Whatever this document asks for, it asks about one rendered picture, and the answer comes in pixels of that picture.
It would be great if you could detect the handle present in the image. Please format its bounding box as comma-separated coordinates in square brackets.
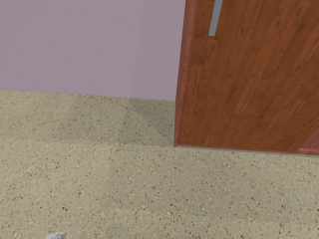
[208, 0, 223, 37]

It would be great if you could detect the wardrobe door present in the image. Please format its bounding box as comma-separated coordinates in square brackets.
[177, 0, 319, 152]
[300, 127, 319, 149]

